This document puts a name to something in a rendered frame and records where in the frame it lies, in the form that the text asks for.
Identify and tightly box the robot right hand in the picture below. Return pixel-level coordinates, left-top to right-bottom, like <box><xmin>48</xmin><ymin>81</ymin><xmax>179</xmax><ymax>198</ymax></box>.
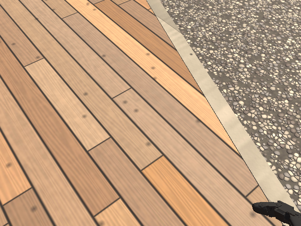
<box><xmin>252</xmin><ymin>201</ymin><xmax>301</xmax><ymax>226</ymax></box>

